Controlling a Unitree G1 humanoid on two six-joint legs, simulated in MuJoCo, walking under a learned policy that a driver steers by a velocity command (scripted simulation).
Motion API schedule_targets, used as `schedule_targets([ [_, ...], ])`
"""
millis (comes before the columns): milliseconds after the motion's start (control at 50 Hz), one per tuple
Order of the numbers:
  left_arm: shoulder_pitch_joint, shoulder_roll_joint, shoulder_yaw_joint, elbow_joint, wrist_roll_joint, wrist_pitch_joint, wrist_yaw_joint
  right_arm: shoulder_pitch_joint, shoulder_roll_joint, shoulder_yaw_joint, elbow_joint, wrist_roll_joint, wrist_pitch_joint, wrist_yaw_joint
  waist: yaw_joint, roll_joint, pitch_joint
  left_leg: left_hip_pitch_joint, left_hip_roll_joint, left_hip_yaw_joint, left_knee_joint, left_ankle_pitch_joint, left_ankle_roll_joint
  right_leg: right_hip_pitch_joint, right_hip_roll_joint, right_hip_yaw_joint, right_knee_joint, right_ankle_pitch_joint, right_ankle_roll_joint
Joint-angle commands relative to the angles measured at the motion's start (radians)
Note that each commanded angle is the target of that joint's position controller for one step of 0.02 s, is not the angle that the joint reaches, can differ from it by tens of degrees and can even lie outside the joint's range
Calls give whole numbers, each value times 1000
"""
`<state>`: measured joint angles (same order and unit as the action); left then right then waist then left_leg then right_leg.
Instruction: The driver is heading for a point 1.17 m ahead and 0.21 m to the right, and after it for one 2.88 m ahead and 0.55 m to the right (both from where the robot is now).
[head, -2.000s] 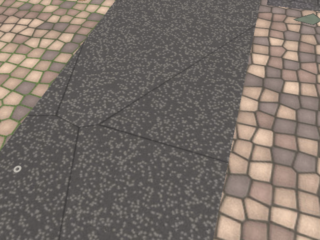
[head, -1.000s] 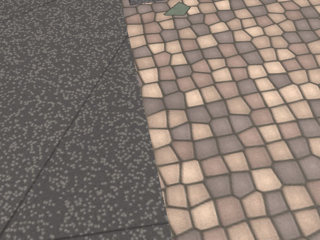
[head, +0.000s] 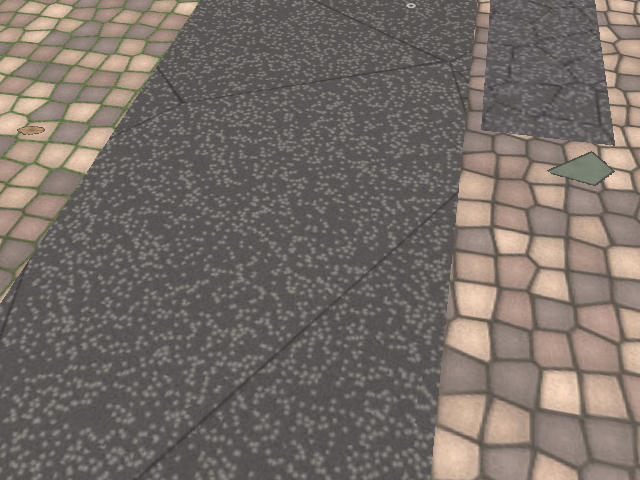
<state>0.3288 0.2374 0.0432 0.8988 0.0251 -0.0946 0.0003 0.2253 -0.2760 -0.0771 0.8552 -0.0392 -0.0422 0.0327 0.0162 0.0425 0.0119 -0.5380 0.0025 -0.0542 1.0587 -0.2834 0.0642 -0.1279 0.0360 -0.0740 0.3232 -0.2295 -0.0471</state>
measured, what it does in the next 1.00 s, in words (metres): walks ahead, turning right: left foot, then right foot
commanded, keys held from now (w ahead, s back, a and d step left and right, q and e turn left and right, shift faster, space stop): w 0.02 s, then no key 0.16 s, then e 0.72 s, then no key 0.10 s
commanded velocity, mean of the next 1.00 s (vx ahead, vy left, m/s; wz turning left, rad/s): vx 0.12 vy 0.00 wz -0.29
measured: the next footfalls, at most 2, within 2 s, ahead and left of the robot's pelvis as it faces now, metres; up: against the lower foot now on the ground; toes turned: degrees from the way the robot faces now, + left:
left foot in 0.20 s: +0.28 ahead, +0.10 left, +0.00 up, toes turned +3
right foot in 0.68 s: +0.19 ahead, -0.09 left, +0.00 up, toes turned -17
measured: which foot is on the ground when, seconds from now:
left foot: up 0.00-0.18, down 0.20-0.68, up 0.70-1.00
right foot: down 0.00-0.22, up 0.24-0.66, down 0.68-1.00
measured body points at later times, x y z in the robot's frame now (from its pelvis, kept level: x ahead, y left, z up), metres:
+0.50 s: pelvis +0.16 +0.03 -0.01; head +0.20 +0.04 +0.44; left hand +0.24 +0.28 -0.16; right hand +0.24 -0.23 -0.14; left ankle +0.24 +0.10 -0.75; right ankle +0.16 -0.10 -0.69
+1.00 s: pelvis +0.17 -0.01 +0.00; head +0.19 -0.04 +0.45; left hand +0.36 +0.22 -0.11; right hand +0.16 -0.30 -0.14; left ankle +0.22 +0.12 -0.69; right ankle +0.15 -0.08 -0.75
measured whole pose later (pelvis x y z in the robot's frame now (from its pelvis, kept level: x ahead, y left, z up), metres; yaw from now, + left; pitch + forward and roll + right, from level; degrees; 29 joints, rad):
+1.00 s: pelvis +0.17 -0.01 +0.00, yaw -23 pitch +1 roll +1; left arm 0.24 0.26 0.07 0.78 0.01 0.03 0.01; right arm 0.17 -0.27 -0.06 0.83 -0.02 0.05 -0.03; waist 0.01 0.02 0.04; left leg -0.46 0.01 -0.02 0.90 -0.37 -0.04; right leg -0.24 0.09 0.08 0.41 -0.19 -0.08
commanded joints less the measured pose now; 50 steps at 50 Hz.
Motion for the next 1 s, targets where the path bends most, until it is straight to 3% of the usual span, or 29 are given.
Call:
schedule_targets([
  [20,28,80,8,-15,-10,-22,-2,-46,5,16,-77,-7,-3,20,-26,-135,47,-136,44,25,-124,94,-22,48,-248,169,-169,382,-142],
  [80,40,90,4,6,-14,-19,-6,-162,40,45,-105,3,-13,25,-8,-147,59,55,13,120,-379,227,-30,-46,-192,56,-140,640,-103],
  [120,78,118,7,32,-18,-16,-6,-161,18,46,-99,6,-17,15,-9,-150,29,137,-9,126,-435,268,-15,-5,-215,63,-90,737,-86],
  [160,77,132,9,44,-22,-8,1,-105,-11,40,-70,0,-23,1,-36,-144,5,212,-31,119,-499,271,12,50,-219,68,7,805,-65],
  [180,73,134,8,50,-26,-1,5,-18,-26,34,-33,-9,-30,-7,-75,-121,-28,318,-49,121,-568,317,31,53,-198,53,118,806,-47],
  [200,108,118,1,57,-32,3,7,64,-62,25,0,-26,-43,-17,-98,-84,-74,474,-15,99,-614,444,49,-10,-157,43,266,694,-27],
  [220,135,80,-12,30,-37,5,9,171,-125,14,12,-43,-53,-28,-124,21,-184,694,217,-91,-541,910,89,-167,-106,11,509,264,-1],
  [240,319,-16,-31,54,-81,24,18,195,-169,3,10,-12,-42,-27,-66,205,-410,891,497,-357,-507,1303,270,-293,19,35,854,-460,16],
  [260,273,82,-2,82,-53,51,33,160,-125,5,-7,44,-27,-27,-82,43,-404,774,432,-309,-544,1190,265,-288,-3,136,894,-414,12],
  [280,193,69,0,58,-37,59,31,60,-80,21,-18,46,-23,-33,-48,53,-252,644,386,-221,-615,1021,231,-334,-32,133,885,-365,13],
  [300,137,60,1,48,-18,65,29,-14,-34,35,-28,39,-21,-41,-26,34,-139,522,339,-164,-675,888,191,-348,-61,122,844,-307,18],
  [320,113,64,9,44,-5,77,24,-45,-22,40,-29,37,-19,-51,-5,46,-80,432,307,-103,-715,836,167,-327,-77,115,817,-261,27],
  [340,131,55,12,49,6,93,18,-52,-26,39,-26,36,-17,-58,14,53,-70,349,285,-49,-741,801,153,-267,-74,97,816,-221,36],
  [400,142,24,20,42,2,125,13,-63,-42,31,-32,24,-21,-63,44,30,-99,269,280,27,-773,676,175,-226,-59,71,825,-184,51],
  [480,36,25,26,-12,8,154,8,-66,-43,26,-27,12,-3,-71,27,81,-52,227,271,69,-821,260,163,-270,-85,51,659,-132,47],
  [580,-47,39,27,-76,4,163,-7,-30,-91,5,-16,9,24,-69,-11,71,-67,266,323,67,-790,117,166,-227,-73,4,495,-176,26],
  [640,-31,40,28,-97,-1,153,-13,-44,-121,-7,-17,14,42,-69,6,57,-67,259,329,96,-713,91,117,-135,-53,-22,326,-151,-5],
  [660,-1,49,31,-92,-1,144,-12,-33,-122,-12,-12,13,50,-69,20,20,-64,220,311,131,-648,63,67,-64,-41,-6,212,-88,-22],
  [680,15,96,41,-93,5,131,-8,9,-93,-11,-3,8,62,-63,18,-128,-31,161,242,204,-484,-45,-10,-39,-120,153,15,-70,-46],
  [700,-12,240,71,-134,4,124,2,21,-10,8,-58,17,70,-59,-14,-399,10,-79,48,275,-254,-322,-104,-4,-405,576,-82,114,-147],
  [720,56,256,85,-110,8,127,16,-108,-49,5,-84,9,82,-70,62,-275,52,-97,13,119,-95,-328,-102,-96,-423,573,-98,210,-236],
  [740,27,216,76,-106,5,129,26,-101,-44,5,-85,22,86,-67,19,-201,54,-82,28,65,-41,-240,-101,-116,-356,482,-79,187,-229],
  [760,-48,184,66,-121,-4,132,27,-78,-52,1,-71,31,79,-61,-17,-164,57,-72,34,44,-43,-145,-93,-118,-286,404,-72,154,-191],
  [800,-129,151,57,-159,-15,130,21,-36,-79,-9,-48,8,69,-54,-38,-170,-1,-63,17,48,-3,-64,-88,-50,-217,333,-38,288,-169],
  [820,-116,141,54,-163,-19,126,16,-28,-78,-11,-46,6,69,-50,-35,-144,-39,-53,10,46,19,-61,-92,-17,-213,329,-20,366,-174],
  [860,-76,154,59,-157,-23,117,12,-38,-62,-8,-59,15,72,-50,-21,-116,-60,-66,11,35,4,-61,-104,36,-216,341,-1,425,-183],
  [1000,-31,167,58,-151,-5,116,17,-73,-52,7,-88,26,81,-63,24,-159,-58,25,5,35,-212,-115,-101,58,-222,393,17,406,-201],
])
